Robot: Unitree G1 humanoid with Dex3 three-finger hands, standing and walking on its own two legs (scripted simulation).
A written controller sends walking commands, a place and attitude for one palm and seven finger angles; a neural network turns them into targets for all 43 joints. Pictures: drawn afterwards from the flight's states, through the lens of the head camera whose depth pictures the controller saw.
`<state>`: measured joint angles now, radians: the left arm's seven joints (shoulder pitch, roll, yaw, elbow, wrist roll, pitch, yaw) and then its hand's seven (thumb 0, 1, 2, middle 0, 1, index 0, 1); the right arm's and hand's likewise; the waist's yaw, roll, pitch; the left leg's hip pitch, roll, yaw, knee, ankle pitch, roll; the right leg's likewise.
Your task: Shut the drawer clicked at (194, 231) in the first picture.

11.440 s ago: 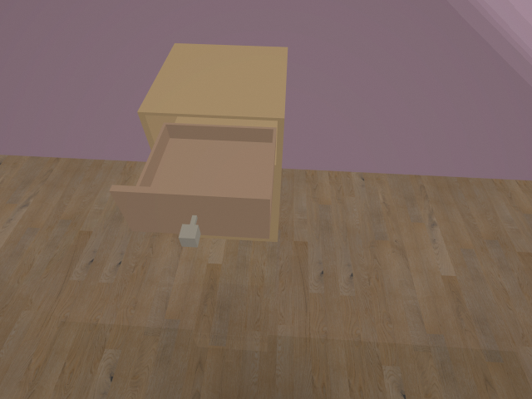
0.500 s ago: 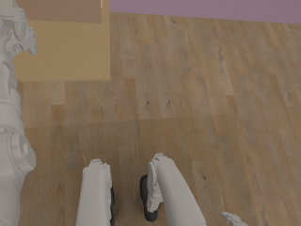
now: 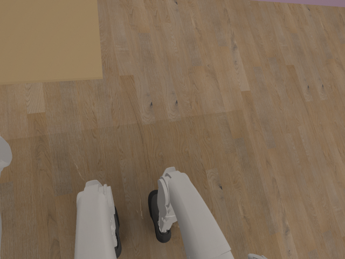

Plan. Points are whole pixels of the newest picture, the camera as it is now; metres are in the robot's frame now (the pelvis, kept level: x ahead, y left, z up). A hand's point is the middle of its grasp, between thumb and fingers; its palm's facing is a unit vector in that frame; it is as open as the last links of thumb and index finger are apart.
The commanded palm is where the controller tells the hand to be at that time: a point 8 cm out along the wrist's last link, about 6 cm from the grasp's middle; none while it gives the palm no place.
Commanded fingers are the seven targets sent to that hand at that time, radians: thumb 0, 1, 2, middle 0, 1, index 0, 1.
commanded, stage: push the drawer shut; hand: left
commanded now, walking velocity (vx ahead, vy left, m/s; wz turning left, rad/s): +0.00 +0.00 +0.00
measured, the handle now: out of the picture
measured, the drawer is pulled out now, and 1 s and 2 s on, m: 0.00 0.00 0.00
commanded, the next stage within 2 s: pull the fist back off the drawer in 0.18 s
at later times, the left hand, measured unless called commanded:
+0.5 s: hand out of the picture +0.60 +0.26 +0.04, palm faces +0.09 -0.99 -0.07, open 3.6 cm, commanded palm +0.62 +0.24 +0.05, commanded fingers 0.00 0.90 0.90 -1.40 -1.60 -1.40 -1.60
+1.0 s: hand out of the picture +0.57 +0.26 +0.04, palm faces +0.09 -0.99 -0.05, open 3.2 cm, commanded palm +0.56 +0.26 +0.05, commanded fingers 0.00 0.90 0.90 -1.40 -1.60 -1.40 -1.60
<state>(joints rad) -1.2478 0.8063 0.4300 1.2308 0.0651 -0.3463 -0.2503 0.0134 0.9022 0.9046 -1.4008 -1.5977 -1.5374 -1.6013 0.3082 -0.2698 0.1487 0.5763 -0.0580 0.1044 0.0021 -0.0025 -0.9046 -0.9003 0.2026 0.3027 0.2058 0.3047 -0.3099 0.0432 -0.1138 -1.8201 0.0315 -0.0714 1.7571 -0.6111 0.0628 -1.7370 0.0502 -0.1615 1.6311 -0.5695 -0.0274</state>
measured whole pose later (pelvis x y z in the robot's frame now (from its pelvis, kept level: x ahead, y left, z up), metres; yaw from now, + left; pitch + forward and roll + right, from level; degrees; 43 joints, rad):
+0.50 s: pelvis -0.03 +0.00 -0.02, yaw -1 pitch +37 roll -11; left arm -1.40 0.93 0.38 1.29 0.12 -0.27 -0.26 0.01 0.89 0.90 -1.40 -1.60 -1.56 -1.60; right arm 0.33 -0.27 0.20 0.56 -0.06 0.07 -0.02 0.00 -0.90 -0.90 0.20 0.30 0.21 0.30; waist -0.37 0.03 -0.07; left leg -1.90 0.03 -0.08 1.79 -0.55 0.07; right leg -1.81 0.05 -0.17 1.65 -0.51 -0.02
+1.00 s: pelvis +0.01 +0.01 +0.02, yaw +0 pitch +38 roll -9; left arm -1.01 0.69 0.47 0.98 -0.02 -0.27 -0.26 0.01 0.89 0.89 -1.40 -1.60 -1.42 -1.60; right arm 0.32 -0.26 0.12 0.56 -0.04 0.10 0.03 0.00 -0.90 -0.90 0.20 0.30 0.21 0.30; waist -0.25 0.05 -0.13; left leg -1.74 0.04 -0.04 1.69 -0.62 0.07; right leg -1.67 0.06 -0.13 1.57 -0.57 -0.01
